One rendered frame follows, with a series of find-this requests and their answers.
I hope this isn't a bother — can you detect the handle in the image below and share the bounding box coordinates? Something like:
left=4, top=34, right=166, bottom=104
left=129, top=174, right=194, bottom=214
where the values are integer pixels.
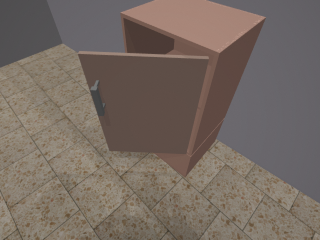
left=90, top=80, right=106, bottom=116

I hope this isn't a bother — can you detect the cupboard door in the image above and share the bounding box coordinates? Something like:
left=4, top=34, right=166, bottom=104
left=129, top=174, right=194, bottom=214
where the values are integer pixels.
left=78, top=51, right=209, bottom=154

